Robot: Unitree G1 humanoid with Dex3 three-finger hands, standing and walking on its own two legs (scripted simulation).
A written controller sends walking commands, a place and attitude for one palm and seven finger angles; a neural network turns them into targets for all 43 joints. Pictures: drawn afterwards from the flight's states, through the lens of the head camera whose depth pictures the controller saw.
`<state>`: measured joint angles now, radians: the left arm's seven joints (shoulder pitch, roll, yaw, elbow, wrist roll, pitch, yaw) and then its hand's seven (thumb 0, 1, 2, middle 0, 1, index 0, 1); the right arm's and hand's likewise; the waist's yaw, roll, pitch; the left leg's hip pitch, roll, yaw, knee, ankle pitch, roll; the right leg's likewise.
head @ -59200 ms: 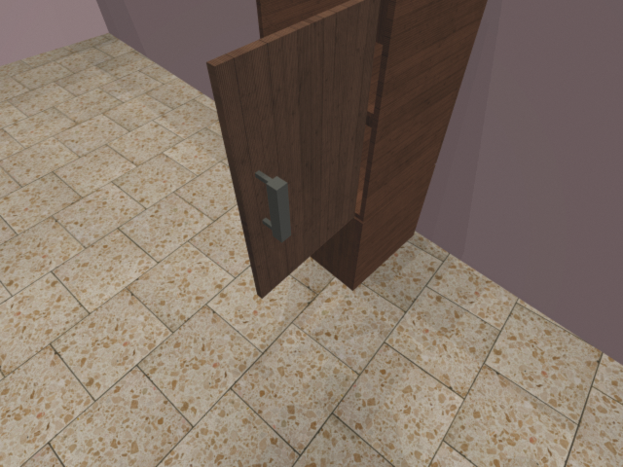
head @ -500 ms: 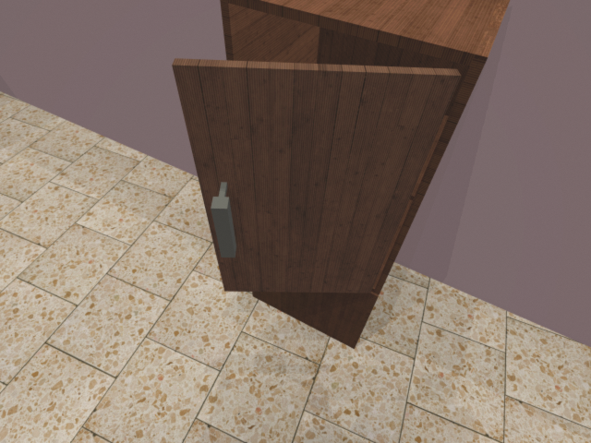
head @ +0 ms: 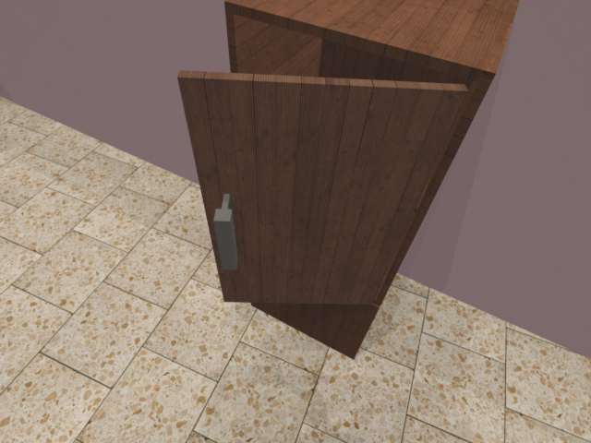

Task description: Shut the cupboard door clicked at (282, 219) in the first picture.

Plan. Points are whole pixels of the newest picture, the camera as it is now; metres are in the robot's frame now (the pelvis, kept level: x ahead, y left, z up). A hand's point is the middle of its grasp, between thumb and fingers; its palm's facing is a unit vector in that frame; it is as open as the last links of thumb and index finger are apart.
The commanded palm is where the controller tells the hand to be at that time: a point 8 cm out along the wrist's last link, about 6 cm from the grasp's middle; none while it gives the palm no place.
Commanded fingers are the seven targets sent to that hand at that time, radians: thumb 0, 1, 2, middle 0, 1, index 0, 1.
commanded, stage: raise the hand and make a fist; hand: left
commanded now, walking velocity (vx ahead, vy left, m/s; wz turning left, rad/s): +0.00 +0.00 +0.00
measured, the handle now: (228, 232) +0.46 +0.15 -0.03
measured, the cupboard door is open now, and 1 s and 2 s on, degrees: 28 28 28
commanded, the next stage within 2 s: bring the fist close to the handle in 1.96 s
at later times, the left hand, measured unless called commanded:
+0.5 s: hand out of the picture +0.13 +0.18 -0.08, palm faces +0.18 -0.98 -0.01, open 6.0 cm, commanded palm +0.11 +0.22 -0.06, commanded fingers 0.00 0.90 0.90 -0.62 -0.76 -0.62 -0.76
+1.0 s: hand (173, 405) +0.18 +0.18 -0.05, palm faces +0.09 -1.00 -0.02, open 3.7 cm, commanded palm +0.14 +0.23 -0.04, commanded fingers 0.00 0.90 0.90 -1.08 -1.26 -1.08 -1.26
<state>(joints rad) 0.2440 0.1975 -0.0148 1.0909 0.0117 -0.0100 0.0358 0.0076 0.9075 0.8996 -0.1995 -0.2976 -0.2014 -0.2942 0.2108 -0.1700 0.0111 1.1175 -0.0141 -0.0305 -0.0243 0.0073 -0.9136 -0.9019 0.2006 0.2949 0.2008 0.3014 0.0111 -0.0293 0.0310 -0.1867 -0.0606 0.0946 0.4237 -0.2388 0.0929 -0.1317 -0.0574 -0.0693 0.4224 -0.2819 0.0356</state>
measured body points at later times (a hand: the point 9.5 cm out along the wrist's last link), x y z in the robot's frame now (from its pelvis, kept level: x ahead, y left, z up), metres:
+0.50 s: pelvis -0.03 -0.04 -0.11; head +0.02 -0.02 +0.34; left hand +0.11 +0.23 -0.08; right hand +0.22 -0.27 -0.14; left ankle +0.00 +0.05 -0.74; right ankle +0.02 -0.11 -0.74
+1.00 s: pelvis -0.01 -0.03 -0.10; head +0.06 -0.01 +0.35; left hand +0.16 +0.23 -0.05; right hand +0.17 -0.26 -0.18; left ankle +0.00 +0.05 -0.74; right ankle +0.02 -0.11 -0.74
